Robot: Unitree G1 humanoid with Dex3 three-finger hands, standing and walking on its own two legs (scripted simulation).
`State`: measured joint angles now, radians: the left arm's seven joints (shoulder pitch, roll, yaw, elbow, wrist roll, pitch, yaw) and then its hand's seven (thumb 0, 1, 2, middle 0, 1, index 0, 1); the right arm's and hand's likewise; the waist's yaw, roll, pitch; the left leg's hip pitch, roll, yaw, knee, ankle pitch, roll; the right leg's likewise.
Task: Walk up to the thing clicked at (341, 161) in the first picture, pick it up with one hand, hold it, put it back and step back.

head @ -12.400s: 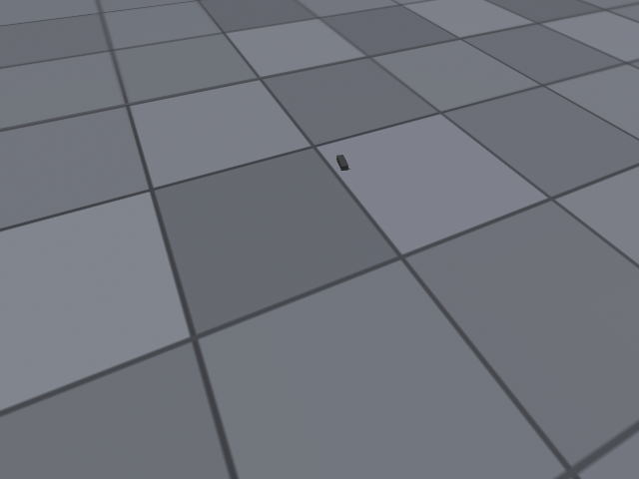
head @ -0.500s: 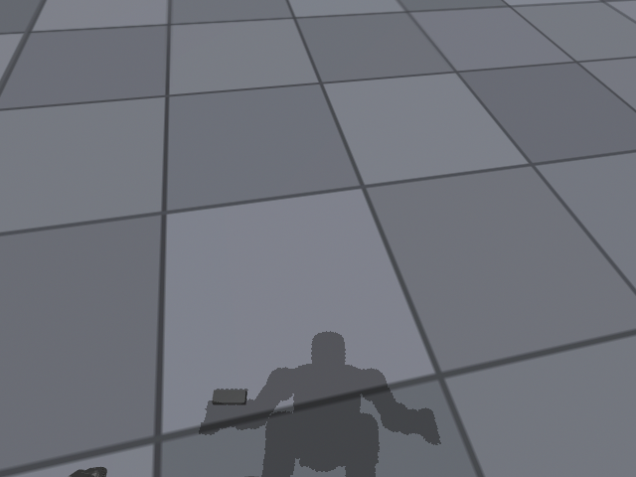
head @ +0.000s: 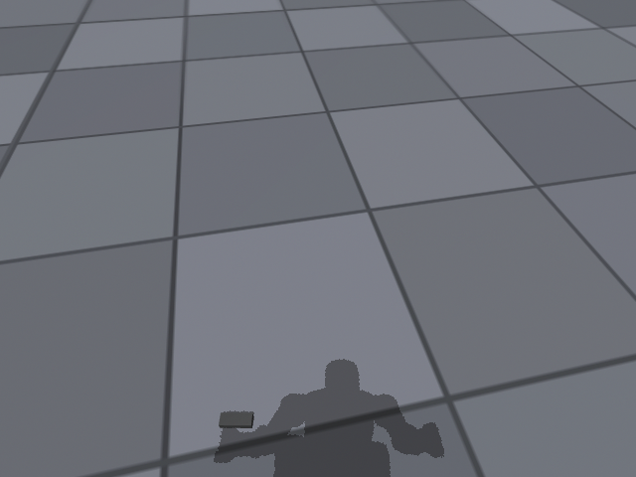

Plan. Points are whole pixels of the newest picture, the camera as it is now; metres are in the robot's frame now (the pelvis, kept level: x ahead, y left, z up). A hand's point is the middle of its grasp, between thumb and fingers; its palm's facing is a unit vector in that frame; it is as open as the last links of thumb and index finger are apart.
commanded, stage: walk up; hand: left
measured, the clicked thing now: (236, 420) +0.41 +0.26 -0.77
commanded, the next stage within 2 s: none
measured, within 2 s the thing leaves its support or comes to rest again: neither
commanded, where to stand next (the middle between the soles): +0.02 +0.01 m, yaw +1 degrees
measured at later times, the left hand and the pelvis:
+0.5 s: hand out of the picture +0.08 +0.27 -0.15, palm faces -0.02 -0.94 -0.34, open 7.3 cm; pelvis +0.00 +0.01 +0.00, yaw +0 degrees
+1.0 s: hand out of the picture +0.00 +0.27 -0.16, palm faces +0.00 -0.89 -0.45, open 7.3 cm; pelvis -0.06 -0.01 -0.03, yaw +0 degrees
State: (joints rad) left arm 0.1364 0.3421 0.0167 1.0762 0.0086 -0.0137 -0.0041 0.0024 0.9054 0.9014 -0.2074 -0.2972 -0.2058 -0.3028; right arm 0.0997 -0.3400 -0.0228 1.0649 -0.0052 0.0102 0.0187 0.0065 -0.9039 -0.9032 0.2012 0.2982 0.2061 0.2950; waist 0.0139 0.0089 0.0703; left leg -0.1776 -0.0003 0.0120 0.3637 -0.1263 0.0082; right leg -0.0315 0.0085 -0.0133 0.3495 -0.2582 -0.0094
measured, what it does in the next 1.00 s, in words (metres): steps on the spot: right foot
